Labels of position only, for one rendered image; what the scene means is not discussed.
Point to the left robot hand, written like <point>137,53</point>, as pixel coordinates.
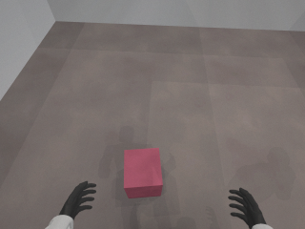
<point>72,205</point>

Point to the left robot forearm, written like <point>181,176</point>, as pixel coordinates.
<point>61,222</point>

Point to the right robot hand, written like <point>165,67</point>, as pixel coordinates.
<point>253,215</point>

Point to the carton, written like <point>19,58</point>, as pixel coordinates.
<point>142,173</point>

